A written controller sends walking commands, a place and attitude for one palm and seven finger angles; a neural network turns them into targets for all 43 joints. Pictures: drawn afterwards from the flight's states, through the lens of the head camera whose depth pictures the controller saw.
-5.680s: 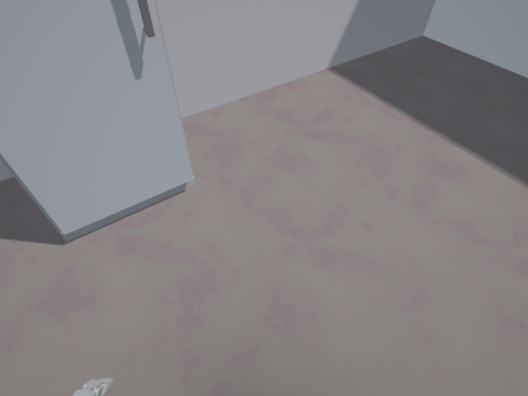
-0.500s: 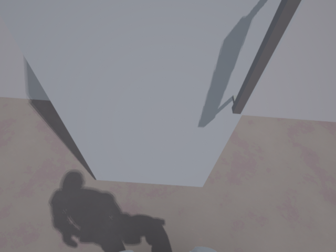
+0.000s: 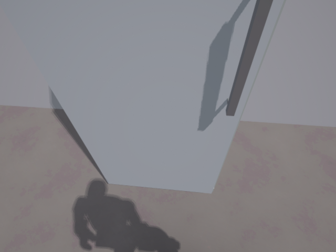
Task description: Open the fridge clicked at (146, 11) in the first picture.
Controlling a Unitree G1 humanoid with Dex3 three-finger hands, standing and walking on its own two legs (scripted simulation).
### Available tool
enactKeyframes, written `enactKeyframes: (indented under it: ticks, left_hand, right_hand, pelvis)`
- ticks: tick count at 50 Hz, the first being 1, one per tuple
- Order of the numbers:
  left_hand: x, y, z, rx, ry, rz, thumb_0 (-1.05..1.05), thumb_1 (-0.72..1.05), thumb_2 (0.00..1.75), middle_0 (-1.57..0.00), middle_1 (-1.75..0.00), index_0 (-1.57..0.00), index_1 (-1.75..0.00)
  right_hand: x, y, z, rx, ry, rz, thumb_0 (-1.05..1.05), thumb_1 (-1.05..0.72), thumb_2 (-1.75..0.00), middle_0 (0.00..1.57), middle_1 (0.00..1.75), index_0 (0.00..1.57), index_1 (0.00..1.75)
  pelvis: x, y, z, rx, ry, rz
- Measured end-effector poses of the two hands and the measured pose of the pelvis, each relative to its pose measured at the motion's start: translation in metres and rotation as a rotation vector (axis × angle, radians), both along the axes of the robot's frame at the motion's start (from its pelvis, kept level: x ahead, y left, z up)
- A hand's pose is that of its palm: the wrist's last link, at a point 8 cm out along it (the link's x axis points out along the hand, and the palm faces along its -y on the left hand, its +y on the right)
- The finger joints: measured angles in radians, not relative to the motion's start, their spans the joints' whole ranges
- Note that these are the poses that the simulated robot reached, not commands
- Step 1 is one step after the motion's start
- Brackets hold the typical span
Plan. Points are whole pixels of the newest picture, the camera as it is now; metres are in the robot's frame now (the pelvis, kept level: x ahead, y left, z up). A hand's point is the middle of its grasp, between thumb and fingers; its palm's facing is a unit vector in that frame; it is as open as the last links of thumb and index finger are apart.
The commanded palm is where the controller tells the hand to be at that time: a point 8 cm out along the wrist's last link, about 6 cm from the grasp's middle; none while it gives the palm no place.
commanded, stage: come to a stop and stand still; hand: right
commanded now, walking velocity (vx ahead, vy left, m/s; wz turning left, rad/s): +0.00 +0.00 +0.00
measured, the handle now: (244, 58) +0.50 -0.14 +0.21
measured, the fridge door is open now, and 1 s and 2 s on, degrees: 0 0 0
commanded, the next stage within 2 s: look again from close up in 1.12 s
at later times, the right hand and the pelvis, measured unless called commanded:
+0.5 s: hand out of the picture +0.01 -0.17 -0.18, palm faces +0.02 +0.97 -0.23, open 7.3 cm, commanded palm none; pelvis -0.04 +0.03 -0.01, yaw -1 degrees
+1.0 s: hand out of the picture -0.07 -0.23 -0.18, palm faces +0.01 +0.96 -0.26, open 7.3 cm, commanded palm none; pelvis -0.06 -0.01 -0.01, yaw -1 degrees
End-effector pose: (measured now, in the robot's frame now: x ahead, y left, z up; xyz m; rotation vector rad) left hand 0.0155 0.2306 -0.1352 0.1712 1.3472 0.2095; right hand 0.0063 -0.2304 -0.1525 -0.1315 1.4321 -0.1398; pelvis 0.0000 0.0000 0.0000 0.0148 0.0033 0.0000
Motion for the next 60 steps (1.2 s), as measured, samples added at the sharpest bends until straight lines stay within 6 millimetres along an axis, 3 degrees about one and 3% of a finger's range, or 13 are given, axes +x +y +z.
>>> enactKeyframes:
  ticks: [7,17,26,42,49,60]
  left_hand:
    - [-0.026,0.02,-0.016,-0.031,0.012,0.005,0.01,0.91,0.9,-0.2,-0.3,-0.21,-0.3]
    - [-0.013,0.04,-0.012,-0.005,-0.096,-0.02,0.01,0.91,0.9,-0.2,-0.3,-0.2,-0.3]
    - [-0.01,0.039,-0.001,0.006,-0.155,-0.066,0.0,0.91,0.9,-0.2,-0.3,-0.2,-0.3]
    - [-0.056,0.023,0.0,0.024,-0.033,-0.071,0.01,0.91,0.9,-0.2,-0.3,-0.21,-0.3]
    - [-0.057,0.016,0.0,0.024,-0.024,-0.07,0.01,0.91,0.9,-0.2,-0.3,-0.21,-0.3]
    - [-0.032,0.011,0.002,0.022,-0.076,-0.082,0.01,0.9,0.9,-0.2,-0.3,-0.21,-0.3]
  right_hand:
    - [0.012,0.023,0.003,-0.039,-0.111,0.049,0.0,-0.91,-0.9,0.2,0.29,0.2,0.3]
    - [0.013,0.03,0.004,-0.042,-0.234,0.041,0.0,-0.92,-0.9,0.2,0.29,0.2,0.3]
    - [-0.014,0.011,0.008,-0.063,-0.23,0.04,0.0,-0.91,-0.9,0.21,0.29,0.2,0.3]
    - [-0.075,-0.035,0.008,-0.095,-0.086,0.02,0.0,-0.91,-0.9,0.2,0.29,0.2,0.3]
    - [-0.08,-0.044,0.008,-0.094,-0.066,0.024,0.0,-0.91,-0.9,0.2,0.29,0.2,0.3]
    - [-0.064,-0.048,0.01,-0.095,-0.094,0.041,0.0,-0.91,-0.9,0.2,0.29,0.2,0.3]
  pelvis:
    - [-0.005,0.021,-0.01,-0.005,-0.008,-0.012]
    - [-0.02,0.032,-0.013,-0.004,-0.056,-0.017]
    - [-0.041,0.024,-0.009,0.0,-0.066,-0.017]
    - [-0.058,-0.004,-0.006,0.006,-0.046,-0.026]
    - [-0.06,-0.013,-0.006,0.004,-0.045,-0.025]
    - [-0.06,-0.019,-0.005,0.0,-0.044,-0.021]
